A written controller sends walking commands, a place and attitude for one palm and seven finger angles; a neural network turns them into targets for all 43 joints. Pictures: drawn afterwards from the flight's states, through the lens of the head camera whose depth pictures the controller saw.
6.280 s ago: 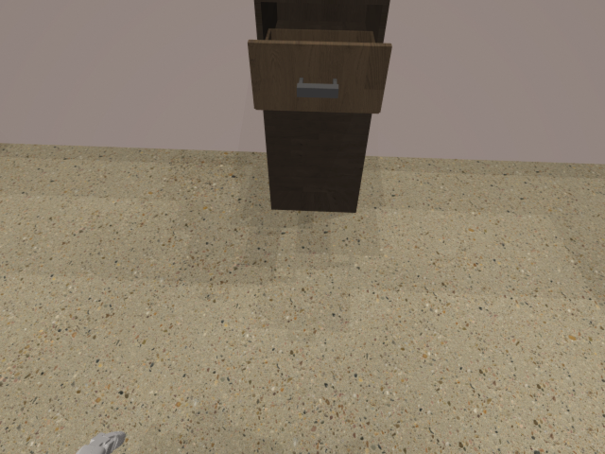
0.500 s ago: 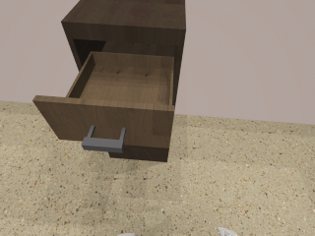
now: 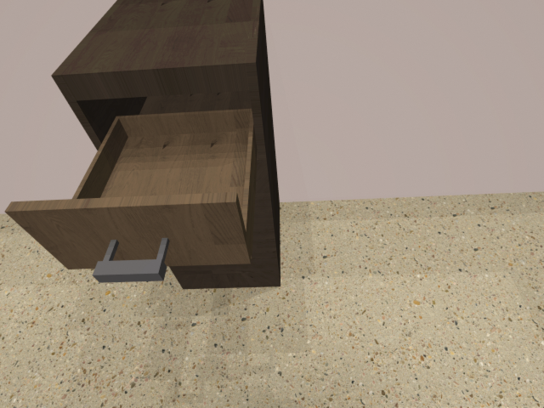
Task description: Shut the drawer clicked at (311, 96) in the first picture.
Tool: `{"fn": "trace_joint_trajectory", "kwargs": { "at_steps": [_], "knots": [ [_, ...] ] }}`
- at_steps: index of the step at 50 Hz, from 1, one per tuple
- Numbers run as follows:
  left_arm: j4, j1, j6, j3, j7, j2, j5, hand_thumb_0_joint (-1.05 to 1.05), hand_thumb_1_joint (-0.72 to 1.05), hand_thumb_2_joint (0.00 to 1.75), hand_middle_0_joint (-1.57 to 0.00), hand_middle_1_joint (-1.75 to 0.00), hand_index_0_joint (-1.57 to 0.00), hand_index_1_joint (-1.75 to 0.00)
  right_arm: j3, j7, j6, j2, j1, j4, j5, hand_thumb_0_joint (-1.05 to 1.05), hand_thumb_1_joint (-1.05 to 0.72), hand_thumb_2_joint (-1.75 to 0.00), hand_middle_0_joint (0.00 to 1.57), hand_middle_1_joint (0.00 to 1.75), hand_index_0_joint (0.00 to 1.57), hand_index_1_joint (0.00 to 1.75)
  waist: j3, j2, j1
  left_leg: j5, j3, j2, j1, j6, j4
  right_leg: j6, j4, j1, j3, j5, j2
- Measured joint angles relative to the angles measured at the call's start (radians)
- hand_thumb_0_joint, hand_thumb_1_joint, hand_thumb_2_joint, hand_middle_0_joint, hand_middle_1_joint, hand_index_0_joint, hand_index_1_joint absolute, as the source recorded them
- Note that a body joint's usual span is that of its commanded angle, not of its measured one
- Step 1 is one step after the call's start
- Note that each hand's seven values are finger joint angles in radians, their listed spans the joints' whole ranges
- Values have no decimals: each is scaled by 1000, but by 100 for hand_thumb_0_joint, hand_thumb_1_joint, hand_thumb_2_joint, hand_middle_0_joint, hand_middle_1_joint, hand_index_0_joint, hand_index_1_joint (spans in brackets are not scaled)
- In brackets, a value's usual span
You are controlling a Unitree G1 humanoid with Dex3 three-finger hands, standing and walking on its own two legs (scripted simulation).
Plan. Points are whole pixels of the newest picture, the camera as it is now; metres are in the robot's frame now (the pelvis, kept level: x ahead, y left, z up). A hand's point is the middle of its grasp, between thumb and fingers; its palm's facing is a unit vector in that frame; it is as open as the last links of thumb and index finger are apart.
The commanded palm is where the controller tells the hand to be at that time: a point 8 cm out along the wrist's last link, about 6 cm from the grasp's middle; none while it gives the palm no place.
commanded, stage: come to a stop and stand still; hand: left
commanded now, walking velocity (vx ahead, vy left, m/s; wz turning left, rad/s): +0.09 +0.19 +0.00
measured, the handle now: (134, 258) +0.34 +0.25 +0.02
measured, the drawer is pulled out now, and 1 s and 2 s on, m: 0.30 0.30 0.30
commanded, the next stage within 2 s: look again from close up in 0.56 s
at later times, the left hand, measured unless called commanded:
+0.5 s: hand out of the picture -0.07 +0.22 -0.18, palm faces +0.09 -0.98 -0.17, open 7.4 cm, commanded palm none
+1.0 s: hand out of the picture +0.02 +0.19 -0.17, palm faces +0.02 -0.97 -0.26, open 7.3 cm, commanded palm none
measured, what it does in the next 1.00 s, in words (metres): steps on the spot: left foot, then right foot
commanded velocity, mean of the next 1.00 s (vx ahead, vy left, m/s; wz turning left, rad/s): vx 0.06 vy -0.02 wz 0.00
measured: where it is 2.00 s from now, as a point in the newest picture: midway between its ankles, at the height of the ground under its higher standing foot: outside the picture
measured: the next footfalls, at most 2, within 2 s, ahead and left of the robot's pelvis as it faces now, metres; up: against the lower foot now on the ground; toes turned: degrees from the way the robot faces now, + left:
left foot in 0.32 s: -0.03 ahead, +0.15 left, +0.00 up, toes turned +1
right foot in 0.70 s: +0.06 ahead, -0.06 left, +0.00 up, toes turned -2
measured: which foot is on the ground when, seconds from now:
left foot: up 0.00-0.30, down 0.32-1.00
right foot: down 0.00-0.34, up 0.36-0.68, down 0.70-1.00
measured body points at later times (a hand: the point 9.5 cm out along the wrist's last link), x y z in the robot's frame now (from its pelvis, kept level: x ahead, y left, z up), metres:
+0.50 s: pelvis -0.05 +0.04 +0.01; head -0.06 +0.07 +0.46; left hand -0.07 +0.28 -0.16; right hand -0.06 -0.17 -0.14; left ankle -0.08 +0.15 -0.74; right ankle -0.03 -0.09 -0.68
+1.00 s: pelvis -0.02 +0.01 -0.01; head -0.01 -0.02 +0.44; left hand +0.02 +0.24 -0.15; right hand -0.02 -0.20 -0.18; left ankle -0.07 +0.15 -0.74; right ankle -0.02 -0.10 -0.74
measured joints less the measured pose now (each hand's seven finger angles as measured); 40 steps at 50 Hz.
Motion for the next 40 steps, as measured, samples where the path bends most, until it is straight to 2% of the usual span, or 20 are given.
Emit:
{"fn": "trace_joint_trajectory", "kwargs": {
  "at_steps": [3,6,11,14,16,19,22,25,29,33,34,35,37,39,40],
  "knots": [
    [0,11,2,6,3,-5,-1,0,92,90,-20,-30,-20,-30,-3,9,4,-8,18,4,-1,0,-91,-90,20,30,20,30,-7,2,9,38,-18,0,-12,-10,92,-1,-37,2,-5,30,-3],
    [-4,25,0,12,2,-2,2,0,92,90,-20,-30,-20,-30,-3,15,7,-12,29,5,-3,0,-91,-90,20,30,20,30,-12,-6,23,51,-24,9,7,-16,79,0,-60,-2,-10,54,-9],
    [6,57,2,22,-3,9,8,0,91,90,-20,-30,-20,-30,1,18,0,-15,24,0,-4,0,-91,-90,20,30,20,30,-19,-33,53,24,-16,20,78,-10,-86,9,-93,-16,-8,97,-17],
    [29,83,11,26,-6,19,6,0,91,90,-20,-30,-20,-30,7,16,-20,-12,21,-7,-3,0,-91,-90,20,30,20,30,-32,-51,63,68,-2,17,149,1,-252,24,-100,-29,-2,117,-16],
    [50,104,24,27,-7,23,0,0,91,90,-20,-30,-20,-30,11,11,-41,-10,32,-13,-5,0,-91,-90,20,30,20,30,-52,-48,58,117,-3,20,202,15,-382,37,-70,-53,-5,99,-5],
    [82,130,43,32,-13,38,-2,0,91,90,-20,-30,-20,-30,21,4,-52,23,55,-8,-14,0,-91,-90,20,30,20,30,-70,-79,42,165,5,11,212,31,-391,41,84,-102,20,-77,4],
    [96,143,44,36,-25,46,6,0,91,90,-20,-30,-20,-30,37,-3,-58,53,93,5,-13,0,-91,-90,20,30,20,30,-88,-86,29,191,-2,13,236,38,-448,44,291,-158,32,-83,21],
    [93,146,29,37,-33,48,6,0,91,90,-20,-30,-19,-30,49,-7,-67,81,117,23,-11,0,-91,-90,20,30,20,30,-84,-95,30,219,-2,7,251,39,-496,53,399,-186,35,-52,17],
    [92,135,26,31,-33,39,3,0,91,90,-20,-30,-19,-30,53,-13,-78,104,131,38,-11,0,-91,-90,20,30,20,30,-64,-98,19,229,10,-2,254,37,-518,66,351,-168,25,-64,-3],
    [92,101,21,19,-29,19,-5,0,91,90,-20,-30,-19,-30,50,-18,-80,108,133,55,-15,0,-90,-90,21,30,20,30,-36,-77,-5,205,14,3,238,25,-482,63,159,-90,7,-98,-6],
    [94,90,7,9,-20,14,-5,0,91,90,-20,-30,-19,-30,51,-14,-80,103,135,57,-10,0,-90,-90,21,30,20,30,-33,-66,-5,183,14,8,211,18,-436,46,101,-69,8,-46,-3],
    [86,89,-10,2,-11,17,-3,0,91,90,-20,-30,-19,-30,51,-7,-75,100,138,49,-9,0,-90,-90,21,30,20,30,-35,-70,-1,146,23,4,169,16,-365,28,30,-52,35,-7,-10],
    [86,71,-34,-5,2,-2,1,0,92,90,-20,-30,-19,-30,49,2,-61,73,113,37,-10,0,-90,-90,21,30,20,30,-7,-17,0,62,10,35,101,18,-226,21,52,-71,36,-16,22],
    [88,63,-39,-17,2,-16,5,1,93,90,-20,-30,-20,-30,44,7,-60,50,97,22,-9,0,-91,-90,20,30,20,30,9,28,-11,57,-20,42,91,24,-194,25,71,-65,22,-39,43],
    [90,67,-40,-17,4,-15,2,1,93,90,-20,-30,-20,-30,47,8,-61,48,91,21,-8,0,-91,-90,20,30,20,30,5,24,-15,59,-19,39,101,18,-200,27,81,-63,26,-49,41]
  ]
}}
